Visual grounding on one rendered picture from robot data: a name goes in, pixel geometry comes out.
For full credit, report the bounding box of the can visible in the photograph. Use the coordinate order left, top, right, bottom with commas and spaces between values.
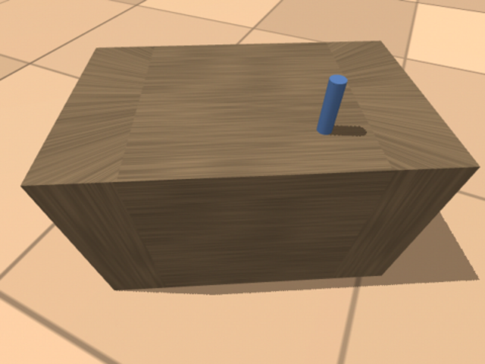
317, 74, 348, 135

